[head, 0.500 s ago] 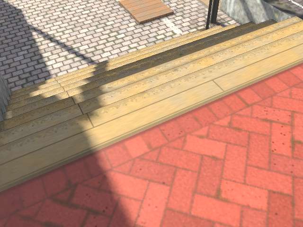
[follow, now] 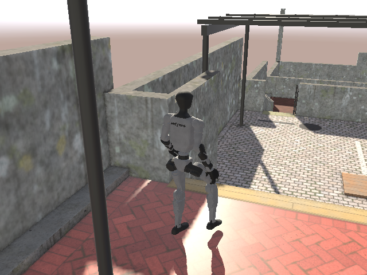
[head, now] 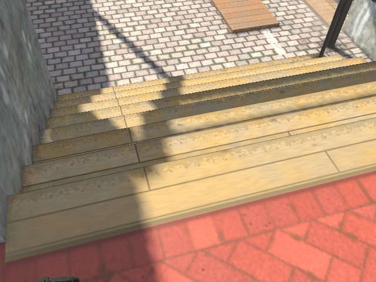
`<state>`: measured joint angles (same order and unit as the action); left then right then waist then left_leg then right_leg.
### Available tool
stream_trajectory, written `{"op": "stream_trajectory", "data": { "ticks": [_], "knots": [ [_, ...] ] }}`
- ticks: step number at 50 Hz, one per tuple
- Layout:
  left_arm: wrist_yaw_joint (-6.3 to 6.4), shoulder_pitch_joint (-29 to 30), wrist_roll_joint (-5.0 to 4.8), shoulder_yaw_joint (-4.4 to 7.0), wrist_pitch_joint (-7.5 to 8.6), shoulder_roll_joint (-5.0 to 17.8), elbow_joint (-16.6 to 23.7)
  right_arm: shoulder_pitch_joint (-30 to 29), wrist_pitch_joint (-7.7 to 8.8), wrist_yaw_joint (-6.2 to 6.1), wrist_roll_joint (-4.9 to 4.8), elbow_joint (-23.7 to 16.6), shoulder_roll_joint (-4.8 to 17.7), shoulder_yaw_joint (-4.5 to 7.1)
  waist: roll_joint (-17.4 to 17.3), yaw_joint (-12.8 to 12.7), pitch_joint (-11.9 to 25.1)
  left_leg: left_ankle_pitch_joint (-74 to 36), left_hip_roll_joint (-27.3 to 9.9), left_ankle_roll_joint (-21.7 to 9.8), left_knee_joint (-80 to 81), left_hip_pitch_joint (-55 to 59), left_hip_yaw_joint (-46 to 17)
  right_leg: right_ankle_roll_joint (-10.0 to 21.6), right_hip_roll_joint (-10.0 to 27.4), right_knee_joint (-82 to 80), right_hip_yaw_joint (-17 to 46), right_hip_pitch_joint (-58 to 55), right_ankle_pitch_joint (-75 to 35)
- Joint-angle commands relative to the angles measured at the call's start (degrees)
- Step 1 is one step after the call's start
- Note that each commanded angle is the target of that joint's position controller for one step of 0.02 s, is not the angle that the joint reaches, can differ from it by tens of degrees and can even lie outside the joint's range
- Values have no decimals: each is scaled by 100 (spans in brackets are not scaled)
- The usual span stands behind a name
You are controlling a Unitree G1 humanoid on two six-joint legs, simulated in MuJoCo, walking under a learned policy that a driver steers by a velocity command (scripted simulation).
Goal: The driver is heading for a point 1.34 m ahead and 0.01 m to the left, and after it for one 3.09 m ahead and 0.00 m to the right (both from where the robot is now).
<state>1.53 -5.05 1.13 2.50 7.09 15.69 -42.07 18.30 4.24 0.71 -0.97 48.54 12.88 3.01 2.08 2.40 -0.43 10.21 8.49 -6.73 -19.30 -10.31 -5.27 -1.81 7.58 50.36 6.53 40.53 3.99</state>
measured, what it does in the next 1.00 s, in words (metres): walks ahead: right foot, then left foot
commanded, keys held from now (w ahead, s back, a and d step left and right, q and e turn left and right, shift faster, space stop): w+q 0.32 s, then w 0.42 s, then w+e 0.26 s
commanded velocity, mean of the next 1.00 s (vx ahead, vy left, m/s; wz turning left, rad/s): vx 0.50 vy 0.00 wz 0.26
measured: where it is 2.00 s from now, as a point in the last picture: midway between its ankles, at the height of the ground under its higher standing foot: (159, 172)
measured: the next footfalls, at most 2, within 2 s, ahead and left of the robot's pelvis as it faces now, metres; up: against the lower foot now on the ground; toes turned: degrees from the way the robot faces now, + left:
right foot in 0.20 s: +0.30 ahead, -0.14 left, +0.00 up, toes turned +11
left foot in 0.70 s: +0.50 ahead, +0.20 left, +0.00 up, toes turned +20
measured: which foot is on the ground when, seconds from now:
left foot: down 0.00-0.20, up 0.22-0.68, down 0.70-1.00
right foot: up 0.00-0.18, down 0.20-0.72, up 0.74-1.00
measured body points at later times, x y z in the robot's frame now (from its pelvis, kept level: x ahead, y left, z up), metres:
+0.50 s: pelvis +0.27 -0.03 +0.00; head +0.29 -0.03 +0.45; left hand +0.22 +0.22 -0.12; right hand +0.50 -0.22 -0.10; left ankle +0.34 +0.15 -0.67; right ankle +0.26 -0.15 -0.74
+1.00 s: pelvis +0.51 +0.11 +0.00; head +0.52 +0.11 +0.45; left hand +0.59 +0.36 -0.12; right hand +0.54 -0.13 -0.14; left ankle +0.46 +0.18 -0.74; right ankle +0.68 -0.01 -0.67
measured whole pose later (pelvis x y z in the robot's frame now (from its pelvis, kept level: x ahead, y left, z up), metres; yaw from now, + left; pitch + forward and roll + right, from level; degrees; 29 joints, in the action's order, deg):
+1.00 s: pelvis +0.51 +0.11 +0.00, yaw +13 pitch +2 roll +1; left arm -3.7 -10.5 2.9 0.3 4.9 12.8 -48.0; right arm 26.5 6.4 -0.1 5.4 52.8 11.2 0.7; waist 1.7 2.5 0.6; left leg 9.6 2.8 -3.9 -12.5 -5.0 7.4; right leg 3.2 6.7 53.6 0.9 42.1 1.7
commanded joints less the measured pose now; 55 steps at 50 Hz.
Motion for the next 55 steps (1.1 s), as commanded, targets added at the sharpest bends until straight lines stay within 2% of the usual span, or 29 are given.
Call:
{"op": "stream_trajectory", "data": {
  "ticks": [1, 6, 8, 9, 10, 11, 12, 13, 14, 16, 19, 20, 21, 23, 24, 29, 33, 35, 36, 37, 38, 39, 40, 42, 44, 48, 50, 53, 55],
  "knots": [
    [-4, 414, -41, -5, 19, 143, 419, 31, 44, -104, -49, -439, 982, 234, -579, 79, -1, -894, -1057, -689, 518, -803, -919, -124, -542, -1338, -463, -940, -880],
    [-165, 774, -154, 91, 148, 513, 680, 303, -42, -157, -83, -444, 961, 226, -802, 152, 142, -509, -1496, -585, -198, 230, -1870, 42, -738, -2250, -200, -1119, -349],
    [-190, 281, -159, 172, 222, 656, 588, 110, -87, -184, -46, -538, 967, 231, -994, -174, 269, -830, -1485, -461, -630, 319, -2069, 275, -782, -2533, -276, -1817, -6],
    [-159, -366, -109, 262, 253, 831, 452, -1, -83, -171, -13, -619, 807, 171, -951, -499, 662, -1148, -1204, -286, -1312, 109, -1880, 500, -617, -2652, -220, -2831, -33],
    [-101, -1344, -31, 353, 250, 1186, 365, -65, -49, -133, 79, -760, 465, 41, -372, -902, 1491, -524, -832, -49, -2948, -650, -1327, 921, 387, -2548, 674, -4404, 148],
    [-115, -1864, 25, 465, 160, 1567, 169, 833, 22, -103, -96, -899, 157, -62, 1715, -511, 2195, 2205, -50, 318, -4658, -2757, -584, 1917, 1699, -2952, 3325, -6316, 1105],
    [-133, -1737, -67, 362, 122, 973, 267, 854, 22, -120, -198, -760, 813, 43, 1238, -603, 1854, 2208, -591, 376, -5555, -3573, -698, 1831, 1834, -3200, 3911, -6139, 2341],
    [-110, -1487, -101, 266, 78, 602, 354, 225, -25, -123, -167, -830, 1145, 134, 531, -762, 1054, 1622, -794, 426, -5793, -3761, -598, 1523, 1560, -3280, 2939, -5412, 2207],
    [-114, -1176, -79, 221, 30, 545, 380, -86, -62, -134, -81, -914, 1063, 138, 44, -649, 583, 1152, -996, 486, -5702, -3564, -404, 1343, 1279, -3391, 2120, -4631, 1431],
    [-136, -907, -34, 162, 0, 407, 302, -232, -97, -86, -43, -1026, 847, 163, 168, -387, 104, 733, -1290, 520, -5253, -3176, -313, 1178, 799, -3714, 1086, -3672, 531],
    [-227, -1085, -106, 204, 63, 445, 79, -191, -164, -53, -58, -1093, 468, 86, 288, -299, 19, 579, -1308, 555, -4764, -2955, -118, 1351, 581, -4035, 373, -3253, -145],
    [-164, -1246, 257, -1, 208, -208, 198, 241, 2, 273, 812, -673, 112, -158, 618, -419, 260, 261, -1288, 550, -4683, -3143, -13, 1701, 578, -4201, 400, -3605, 201],
    [-170, -1391, 278, 12, 228, -114, 128, -40, 62, 349, 770, -712, 206, -67, 411, -471, -47, -14, -1278, 550, -4326, -3492, -84, 1762, 661, -4306, 353, -3685, 186],
    [-225, -1433, 254, 69, 174, 262, 80, -789, 119, 396, 536, -886, 391, -55, 181, -577, -58, -608, -1326, 617, -3472, -3600, 156, 1742, 631, -4404, 12, -3789, -45],
    [-272, -1485, 239, 64, 145, 352, 11, -969, 93, 409, 497, -946, 360, -98, 146, -556, -51, -847, -1360, 635, -3029, -3338, 264, 1691, 607, -4443, -212, -3638, -200],
    [-455, -1743, 290, 25, 83, 548, -379, -1425, -29, 408, 438, -1137, 454, -218, 254, -509, -302, -1214, -1216, 387, -1901, -2564, 407, 1526, 753, -4320, -594, -3565, -701],
    [-378, -1869, 220, 31, -17, 761, -669, -1686, 35, 302, 434, -1320, 675, -145, 262, -411, -316, -964, -955, 66, -1127, -2061, 650, 1374, 939, -3847, -697, -4319, -1279],
    [-345, -1982, 233, 35, -24, 836, -804, -904, 156, 246, 302, -1165, 1045, 73, 141, -14, 256, -1176, -629, -245, -1168, -96, 789, 968, 484, -2515, -1216, -3738, -2404],
    [-328, -2646, 359, -119, -1, 291, -801, 68, 180, 171, 375, -899, 1333, 164, -671, -20, 1516, -2444, -1328, -944, -1775, 2149, -38, 526, 10, -826, -1520, -2706, -1094],
    [-457, -3343, 479, -387, 88, -364, -714, 1406, 117, 138, 319, -659, 1388, 144, -1735, 275, 2985, -1475, -2971, -2247, -738, 4596, -2878, 205, -943, 723, -1177, -898, 2522],
    [-582, -1857, 191, -237, 78, 58, -540, 2193, 171, 96, 531, -292, 1059, 115, -1019, 951, 1575, 378, -2967, -1595, 161, 3990, -3568, 471, -964, 1862, -312, 468, 2817],
    [-511, -1109, 93, -153, 113, 182, -407, 1675, 243, 66, 475, -168, 1121, 168, -945, 784, 197, 1469, -2777, -992, 402, 2541, -2765, 690, -537, 2222, -155, 985, 2205],
    [-380, -1094, 186, -98, 125, 297, -477, 1007, 224, 18, 400, -254, 876, 112, -775, 434, -108, 1205, -2697, -915, 548, 1410, -2223, 765, -226, 2123, -185, 620, 1758],
    [-290, -1214, 356, -199, 44, -54, -469, 442, 206, -68, 372, -272, 339, -102, -580, -139, 75, -52, -2589, -925, 833, 355, -1313, 747, 74, 1879, -175, -239, 1255],
    [-345, -1349, 318, -207, -95, -218, -533, 49, 260, -133, 433, -358, 114, -181, -539, -428, 88, -467, -2477, -846, 1224, -71, -722, 665, 94, 1553, -191, -506, 1013],
    [-567, -940, 178, -253, -204, -296, -470, 470, 354, -121, 713, 0, 279, -162, -372, -300, 15, -1993, -2368, -887, 1358, 154, 430, 513, 152, 429, -281, 95, -433],
    [-596, -627, 121, -257, -248, -279, -366, 569, 364, -46, 668, 127, 293, -196, -432, -243, 26, -2734, -2283, -853, 1291, 167, 846, 402, 57, -95, -509, 39, -981],
    [-641, -311, 186, -215, -335, -179, -280, 902, 346, 22, 563, 389, 378, -227, -504, -95, -66, -3063, -2295, -669, 1071, 678, 1198, 385, -87, -627, -594, 173, -1477],
    [-724, 17, 199, -156, -337, -106, -221, 1173, 289, 69, 650, 571, 553, -209, -481, 14, -206, -3025, -2309, -564, 985, 958, 1296, 473, -236, -1100, -603, 142, -1594]
  ]
}}
Keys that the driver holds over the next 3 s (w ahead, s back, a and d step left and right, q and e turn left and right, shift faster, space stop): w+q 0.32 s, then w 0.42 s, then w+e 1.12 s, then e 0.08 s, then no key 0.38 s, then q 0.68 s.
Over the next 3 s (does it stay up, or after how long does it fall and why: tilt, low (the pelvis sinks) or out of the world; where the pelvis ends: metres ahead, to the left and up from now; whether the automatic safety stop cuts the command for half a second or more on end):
stays up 1.14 0.11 -0.19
